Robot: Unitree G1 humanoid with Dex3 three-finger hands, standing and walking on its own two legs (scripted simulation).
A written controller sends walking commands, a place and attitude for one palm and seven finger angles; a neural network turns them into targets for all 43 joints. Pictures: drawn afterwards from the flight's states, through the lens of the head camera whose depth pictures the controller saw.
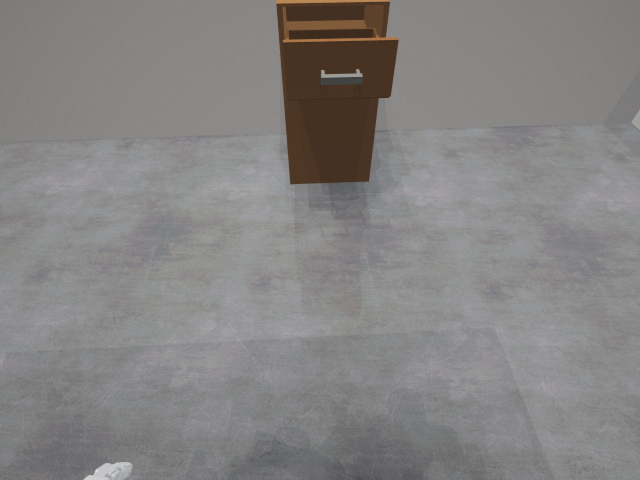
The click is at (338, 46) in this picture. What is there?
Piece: drawer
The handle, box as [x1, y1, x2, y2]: [321, 69, 362, 84]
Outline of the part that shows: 362,75 358,69 356,69 355,74 325,74 323,70 321,70 321,84 361,83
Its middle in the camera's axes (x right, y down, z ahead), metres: +0.06 -0.50 +1.19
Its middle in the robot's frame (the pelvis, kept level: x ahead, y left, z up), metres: +1.23 +0.00 -0.07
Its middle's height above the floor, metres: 0.70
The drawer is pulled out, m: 0.30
